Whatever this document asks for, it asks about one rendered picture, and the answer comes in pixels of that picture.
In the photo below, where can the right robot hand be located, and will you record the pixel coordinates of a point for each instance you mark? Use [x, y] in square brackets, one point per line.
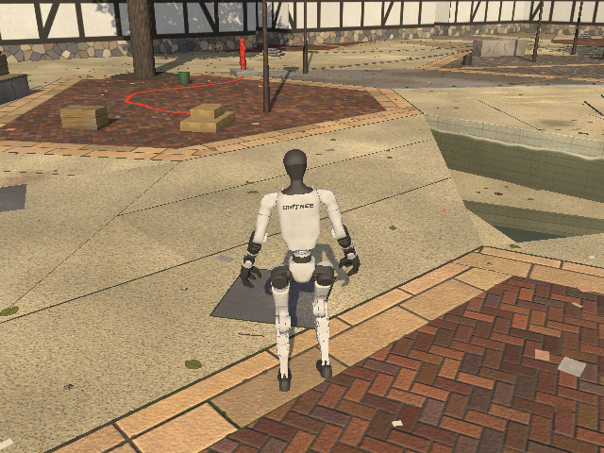
[346, 262]

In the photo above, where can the right robot forearm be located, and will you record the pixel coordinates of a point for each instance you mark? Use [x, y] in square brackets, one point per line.
[347, 246]

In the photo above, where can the robot right foot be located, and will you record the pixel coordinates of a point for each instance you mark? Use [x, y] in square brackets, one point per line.
[325, 370]

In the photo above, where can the left robot upper arm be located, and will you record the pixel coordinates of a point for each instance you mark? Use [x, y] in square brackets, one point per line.
[263, 217]

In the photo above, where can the left robot forearm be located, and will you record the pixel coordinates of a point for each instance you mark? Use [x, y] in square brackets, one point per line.
[251, 252]

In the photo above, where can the right robot upper arm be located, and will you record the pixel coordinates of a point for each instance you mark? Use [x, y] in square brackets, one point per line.
[327, 197]

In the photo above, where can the left robot hand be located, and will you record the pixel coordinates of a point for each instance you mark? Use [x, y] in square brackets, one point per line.
[245, 273]

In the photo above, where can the robot left thigh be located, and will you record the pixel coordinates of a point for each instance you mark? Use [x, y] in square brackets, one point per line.
[280, 281]

